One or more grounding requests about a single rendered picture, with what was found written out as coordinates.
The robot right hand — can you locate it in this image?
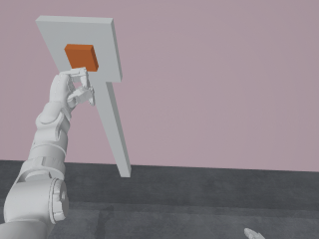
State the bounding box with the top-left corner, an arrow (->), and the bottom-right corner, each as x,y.
244,228 -> 265,239

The button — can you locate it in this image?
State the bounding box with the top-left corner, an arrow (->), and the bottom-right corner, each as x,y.
64,44 -> 99,72

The robot left forearm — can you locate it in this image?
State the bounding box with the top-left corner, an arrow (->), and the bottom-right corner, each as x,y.
3,102 -> 72,223

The robot left hand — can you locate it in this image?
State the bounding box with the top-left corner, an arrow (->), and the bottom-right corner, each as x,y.
49,67 -> 96,112

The panel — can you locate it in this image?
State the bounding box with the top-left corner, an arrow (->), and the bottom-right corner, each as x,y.
35,15 -> 132,177

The robot left upper arm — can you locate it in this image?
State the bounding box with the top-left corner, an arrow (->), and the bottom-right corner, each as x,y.
0,177 -> 69,239

